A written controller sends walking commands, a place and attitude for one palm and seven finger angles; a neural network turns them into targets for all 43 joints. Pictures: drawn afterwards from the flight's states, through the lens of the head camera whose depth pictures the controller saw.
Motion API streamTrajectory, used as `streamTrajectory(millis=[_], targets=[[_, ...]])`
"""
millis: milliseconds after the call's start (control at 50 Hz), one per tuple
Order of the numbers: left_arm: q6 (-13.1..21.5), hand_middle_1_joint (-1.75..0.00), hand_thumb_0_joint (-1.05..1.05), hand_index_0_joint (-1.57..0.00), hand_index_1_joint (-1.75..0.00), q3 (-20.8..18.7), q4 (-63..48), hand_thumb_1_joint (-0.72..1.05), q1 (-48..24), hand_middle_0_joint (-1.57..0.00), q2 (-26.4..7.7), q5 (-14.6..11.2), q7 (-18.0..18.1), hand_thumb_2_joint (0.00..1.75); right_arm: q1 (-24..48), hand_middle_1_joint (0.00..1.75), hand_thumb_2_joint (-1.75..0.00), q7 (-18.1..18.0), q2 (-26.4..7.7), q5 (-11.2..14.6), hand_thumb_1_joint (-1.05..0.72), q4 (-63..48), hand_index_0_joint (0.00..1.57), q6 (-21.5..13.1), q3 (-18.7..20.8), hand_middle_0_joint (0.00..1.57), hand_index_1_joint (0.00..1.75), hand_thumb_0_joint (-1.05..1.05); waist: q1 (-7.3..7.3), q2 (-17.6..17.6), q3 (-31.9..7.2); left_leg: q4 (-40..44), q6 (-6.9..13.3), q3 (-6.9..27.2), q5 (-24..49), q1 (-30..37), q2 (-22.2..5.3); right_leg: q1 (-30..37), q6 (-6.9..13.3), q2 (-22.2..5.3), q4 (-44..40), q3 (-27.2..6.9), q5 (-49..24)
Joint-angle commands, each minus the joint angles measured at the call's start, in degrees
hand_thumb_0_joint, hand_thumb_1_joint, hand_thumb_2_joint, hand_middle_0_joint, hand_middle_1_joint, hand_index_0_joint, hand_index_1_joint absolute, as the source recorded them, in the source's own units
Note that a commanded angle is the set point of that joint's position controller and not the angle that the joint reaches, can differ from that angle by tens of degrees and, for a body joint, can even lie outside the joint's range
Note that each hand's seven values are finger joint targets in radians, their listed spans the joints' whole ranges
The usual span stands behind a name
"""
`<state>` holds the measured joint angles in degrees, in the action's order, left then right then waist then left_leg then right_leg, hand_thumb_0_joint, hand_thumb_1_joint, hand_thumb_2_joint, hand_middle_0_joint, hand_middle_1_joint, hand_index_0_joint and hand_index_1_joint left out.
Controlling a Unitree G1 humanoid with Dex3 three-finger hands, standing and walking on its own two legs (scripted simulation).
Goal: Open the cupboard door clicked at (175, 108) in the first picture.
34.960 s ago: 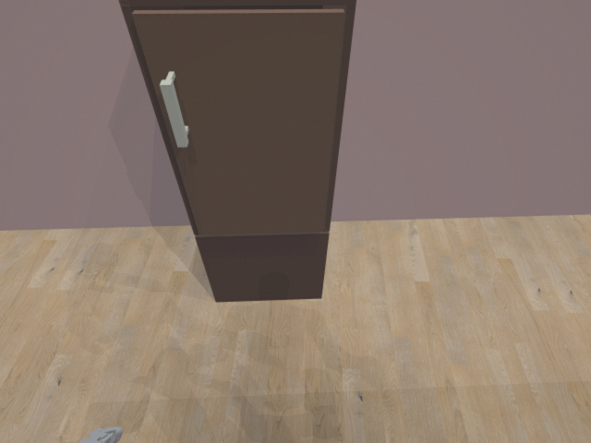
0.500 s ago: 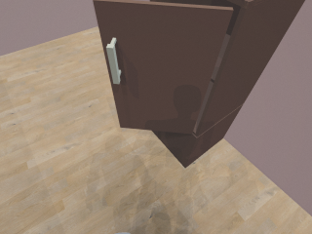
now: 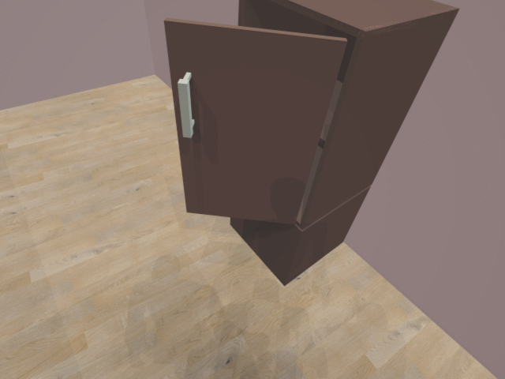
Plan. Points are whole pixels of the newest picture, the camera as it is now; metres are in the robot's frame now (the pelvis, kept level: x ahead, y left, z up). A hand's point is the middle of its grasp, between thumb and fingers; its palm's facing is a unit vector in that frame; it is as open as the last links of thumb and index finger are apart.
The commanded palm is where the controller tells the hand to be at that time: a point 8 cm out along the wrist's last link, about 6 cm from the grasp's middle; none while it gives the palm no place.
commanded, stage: come to a stop and stand still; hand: left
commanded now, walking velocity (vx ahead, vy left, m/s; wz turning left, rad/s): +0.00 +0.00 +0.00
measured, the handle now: (187, 105) +0.66 +0.20 +0.10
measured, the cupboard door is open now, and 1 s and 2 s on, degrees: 47 47 47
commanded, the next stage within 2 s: look again from close up in 1.62 s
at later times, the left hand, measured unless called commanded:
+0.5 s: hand out of the picture -0.09 +0.22 -0.19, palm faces +0.07 -0.99 -0.16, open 7.4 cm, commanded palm none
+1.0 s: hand out of the picture -0.09 +0.23 -0.16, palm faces -0.04 -0.99 -0.16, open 7.3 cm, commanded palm none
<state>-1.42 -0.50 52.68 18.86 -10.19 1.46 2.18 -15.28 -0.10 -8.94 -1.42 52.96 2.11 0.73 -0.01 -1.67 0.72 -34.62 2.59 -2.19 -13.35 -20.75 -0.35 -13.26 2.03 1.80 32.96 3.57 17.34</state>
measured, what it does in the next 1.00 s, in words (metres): walks backwards: left foot, then right foot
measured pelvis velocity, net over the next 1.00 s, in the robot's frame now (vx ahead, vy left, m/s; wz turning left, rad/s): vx -0.10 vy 0.05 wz -0.06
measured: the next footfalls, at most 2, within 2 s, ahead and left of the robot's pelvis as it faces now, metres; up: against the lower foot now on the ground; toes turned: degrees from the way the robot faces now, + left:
left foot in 0.50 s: +0.01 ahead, +0.12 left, +0.00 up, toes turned +2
right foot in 1.00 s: -0.10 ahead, -0.06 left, +0.00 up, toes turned -6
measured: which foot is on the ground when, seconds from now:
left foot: down 0.00-0.36, up 0.38-0.48, down 0.50-1.00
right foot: down 0.00-0.52, up 0.54-0.98, down 1.00-1.00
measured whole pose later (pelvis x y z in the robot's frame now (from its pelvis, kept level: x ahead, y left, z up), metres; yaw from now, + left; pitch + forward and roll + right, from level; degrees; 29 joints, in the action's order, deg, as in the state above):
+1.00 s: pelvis -0.10 +0.05 +0.02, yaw -4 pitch +1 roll -1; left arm -2.0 -2.1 59.4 19.9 -9.7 1.2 0.8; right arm -22.8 -1.4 -7.3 -1.6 63.2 0.7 1.5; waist -2.1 -1.8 -2.9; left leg -17.5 4.1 -6.4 -4.5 -15.4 2.0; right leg -7.5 3.2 -0.2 23.1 2.9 23.1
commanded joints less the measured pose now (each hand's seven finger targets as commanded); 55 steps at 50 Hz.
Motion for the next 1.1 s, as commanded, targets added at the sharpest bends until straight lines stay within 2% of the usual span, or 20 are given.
streamTrajectory(millis=[0, 140, 220, 260, 300, 340, 360, 400, 440, 460, 480, 500, 520, 640, 740, 920, 960, 1000, 1020, 1080], targets=[[1.1, -0.30, 0.00, -0.20, -0.30, -2.2, -4.1, 0.90, -0.5, -0.20, -8.6, -0.1, 0.2, 0.90, -4.4, 0.30, -0.90, -0.4, -6.4, -0.4, -0.90, -2.2, 0.20, -1.1, 1.9, 0.20, 0.30, 0.00, -2.17, -0.4, 3.6, 3.1, 0.0, 3.9, -11.0, 3.7, -1.5, -14.1, 3.0, -8.9, -16.3, -11.7, 20.7], [0.8, -0.30, 0.00, -0.20, -0.30, -1.8, -0.3, 0.90, 6.8, -0.20, -5.1, 0.0, -0.4, 0.90, -2.0, 0.30, -0.90, -1.0, -9.6, -0.2, -0.90, -1.3, 0.20, -2.2, 1.9, 0.20, 0.30, 0.00, 1.96, 10.0, 2.1, 23.8, 3.7, 17.7, -27.5, -11.2, -10.0, 2.9, 0.4, -1.4, -0.2, -2.0, 6.7], [0.5, -0.30, 0.00, -0.20, -0.30, -1.5, 2.8, 0.90, 12.6, -0.20, -3.4, 0.1, -0.6, 0.90, -0.2, 0.30, -0.90, -1.1, -9.6, -0.1, -0.90, -0.3, 0.20, -1.8, 1.9, 0.20, 0.30, 0.00, 3.83, 7.6, 0.9, 24.6, 3.7, 15.0, -24.3, -10.7, -9.2, 6.7, 0.9, -1.2, -0.8, -0.8, 5.0], [0.5, -0.30, 0.00, -0.20, -0.30, -1.6, 3.6, 0.90, 12.9, -0.20, -3.6, 0.2, -0.5, 0.90, -0.8, 0.30, -0.90, -1.0, -8.9, 0.0, -0.90, 0.7, 0.20, -1.3, 2.0, 0.20, 0.30, 0.00, 3.22, 4.5, 1.5, 22.2, 1.7, 11.4, -24.7, -10.6, -7.0, 6.4, 1.1, -2.0, -5.3, -2.3, 7.5], [0.5, -0.30, 0.00, -0.20, -0.30, -1.8, 3.3, 0.90, 12.1, -0.20, -4.7, 0.4, -0.2, 0.90, -1.9, 0.30, -0.90, -0.8, -7.2, 0.0, -0.90, 1.0, 0.20, -0.4, 2.0, 0.20, 0.30, 0.00, 1.97, -2.5, 4.2, 14.1, -0.6, 7.0, -21.3, -8.4, -2.1, -1.9, 3.1, -6.6, -14.0, -10.4, 19.7], [0.6, -0.30, 0.00, -0.20, -0.30, -2.6, 1.3, 0.90, 3.8, -0.20, -7.7, 0.0, 0.3, 0.90, -6.6, 0.30, -0.90, -0.7, -4.5, 0.0, -0.90, 2.7, 0.20, 0.7, 2.3, 0.20, 0.30, 0.00, -2.52, -10.2, 4.0, -8.9, -2.5, -0.4, -7.0, 6.1, 2.3, -20.0, 6.7, -16.5, -26.5, -19.3, 30.1], [0.4, -0.30, 0.00, -0.20, -0.30, -3.3, -0.6, 0.90, -2.9, -0.20, -8.5, 0.1, 0.6, 0.90, -10.4, 0.30, -0.90, -0.7, -4.5, -0.1, -0.90, 4.4, 0.20, 1.0, 3.0, 0.20, 0.30, 0.00, -5.21, -10.8, 3.1, -18.5, -2.1, -0.5, -5.4, 11.5, 2.7, -26.6, 6.6, -18.0, -28.0, -18.3, 26.0], [0.8, -0.30, 0.00, -0.20, -0.30, -3.6, -2.1, 0.90, -9.8, -0.20, -8.4, 0.3, 0.9, 0.90, -15.7, 0.30, -0.90, -0.6, -3.5, 0.3, -0.90, 6.2, 0.20, 0.6, 3.1, 0.20, 0.30, 0.00, -8.13, -9.1, 2.3, -20.7, -1.4, 1.1, -7.8, 14.6, 0.4, -27.6, 5.0, -15.7, -23.6, -12.2, 14.2], [0.9, -0.30, 0.00, -0.20, -0.30, -2.8, -0.9, 0.90, -5.0, -0.20, -7.8, 0.2, 0.6, 0.90, -14.7, 0.30, -0.90, -0.1, -1.6, 0.8, -0.90, 5.4, 0.20, -1.4, 1.7, 0.20, 0.30, 0.00, -5.33, -3.1, 6.9, 5.1, -1.1, 0.8, -9.2, 10.0, -0.3, -20.4, 2.4, -11.5, -14.0, -9.6, 13.5], [0.4, -0.30, 0.00, -0.20, -0.30, -2.2, 0.5, 0.90, 0.5, -0.20, -5.5, -0.1, 0.5, 0.90, -12.6, 0.30, -0.90, -0.5, -2.8, 0.6, -0.90, 4.9, 0.20, -2.2, 1.5, 0.20, 0.30, 0.00, -2.31, 5.5, 8.5, 15.1, -1.2, 5.2, -12.9, 6.8, -1.8, -18.1, 1.6, -7.9, -5.3, -8.4, 13.6], [0.0, -0.30, 0.00, -0.20, -0.30, -1.9, 1.5, 0.90, 4.6, -0.20, -3.0, -0.7, 0.2, 0.90, -10.5, 0.30, -0.90, -1.1, -5.8, 0.1, -0.90, 3.6, 0.20, -2.9, 2.1, 0.20, 0.30, 0.00, -0.76, 17.1, 8.9, 23.4, 1.1, 19.1, -21.2, 3.0, -10.6, -18.7, -0.8, -3.4, 3.7, -4.5, 9.9], [0.1, -0.30, 0.00, -0.20, -0.30, -1.7, 1.8, 0.90, 5.2, -0.20, -2.6, -0.6, 0.1, 0.90, -6.6, 0.30, -0.90, -1.8, -7.6, 0.1, -0.90, 1.7, 0.20, -3.0, 1.9, 0.20, 0.30, 0.00, 0.52, 16.6, 10.9, 28.3, 5.7, 24.4, -25.0, -5.9, -16.3, -15.0, -1.6, -3.3, 10.2, -4.5, 6.9], [0.6, -0.30, 0.00, -0.20, -0.30, -1.8, 1.4, 0.90, 5.6, -0.20, -2.7, -0.4, -0.6, 0.90, -2.5, 0.30, -0.90, -2.2, -7.9, 0.0, -0.90, -0.4, 0.20, -3.1, 2.0, 0.20, 0.30, 0.00, 2.77, 10.0, 10.0, 27.8, 7.6, 21.3, -19.8, -10.4, -16.3, -9.6, -1.7, -4.6, 12.6, -4.9, 3.9], [0.5, -0.30, 0.00, -0.20, -0.30, -1.2, 4.5, 0.90, 3.6, -0.20, -1.2, 0.4, -1.0, 0.90, -5.6, 0.30, -0.90, -2.5, -5.9, 0.0, -0.90, 3.9, 0.20, -4.1, 1.3, 0.20, 0.30, 0.00, 0.19, 1.9, 3.1, 27.2, 6.7, 19.8, -17.5, 4.8, -14.5, -13.8, -1.5, -3.9, 16.3, -5.1, 3.6], [-0.1, -0.30, 0.00, -0.20, -0.30, -1.4, 3.9, 0.90, 0.5, -0.20, -1.9, 0.4, -1.5, 0.90, -10.3, 0.30, -0.90, -2.8, -6.4, -0.2, -0.90, 6.7, 0.20, -3.6, 1.9, 0.20, 0.30, 0.00, -2.50, 6.3, 3.2, 29.2, 5.5, 19.6, -19.0, 10.7, -14.7, -14.4, -1.4, -3.3, 12.2, -3.9, 6.3], [-0.6, -0.30, 0.00, -0.20, -0.30, -1.6, 7.6, 0.90, 10.4, -0.20, -0.4, -0.4, -1.5, 0.90, -8.4, 0.30, -0.90, -1.9, -8.0, -0.5, -0.90, 7.9, 0.20, -2.1, 2.9, 0.20, 0.30, 0.00, 1.12, 7.1, 0.4, 29.7, 0.2, 10.5, -19.8, 2.9, -9.5, 7.5, 1.0, 1.1, -12.2, 2.6, 5.1], [-0.2, -0.30, 0.00, -0.20, -0.30, -2.1, 9.2, 0.90, 14.3, -0.20, -1.9, -0.3, -0.8, 0.90, -7.0, 0.30, -0.90, -1.6, -5.5, 0.0, -0.90, 8.1, 0.20, -1.8, 2.5, 0.20, 0.30, 0.00, 2.35, 1.9, 1.8, 22.7, -3.0, 4.6, -17.9, -4.2, -5.0, 14.8, 3.1, -3.4, -18.2, -2.1, 5.8], [0.1, -0.30, 0.00, -0.20, -0.30, -3.0, 7.5, 0.90, 10.8, -0.20, -6.9, 0.4, 0.1, 0.90, -5.5, 0.30, -0.90, -1.2, -1.7, 0.2, -0.90, 6.4, 0.20, -1.6, 1.6, 0.20, 0.30, 0.00, 1.35, -13.1, 7.0, -2.9, -3.2, -3.5, -11.2, -9.4, 1.5, 3.3, 10.0, -20.7, -31.0, -21.9, 26.2], [0.6, -0.30, 0.00, -0.20, -0.30, -2.7, 5.3, 0.90, 4.1, -0.20, -6.4, 0.2, 0.6, 0.90, -5.1, 0.30, -0.90, -0.9, -3.2, 0.0, -0.90, 5.9, 0.20, -1.2, 2.0, 0.20, 0.30, 0.00, -0.66, -9.0, 8.9, -11.3, -2.3, -0.6, -11.5, -8.8, -0.4, -3.4, 10.7, -23.7, -32.0, -22.6, 23.8], [3.2, -0.30, 0.00, -0.20, -0.30, -1.7, 5.0, 0.90, 3.2, -0.20, -4.2, -0.5, 0.0, 0.90, -6.8, 0.30, -0.90, 0.2, -1.9, 0.3, -0.90, 7.0, 0.20, -1.9, 1.4, 0.20, 0.30, 0.00, -1.49, -3.0, 8.0, -15.9, -1.7, -0.5, -4.9, -10.4, -1.8, 0.7, 8.1, -16.7, -26.7, -13.3, 8.9]])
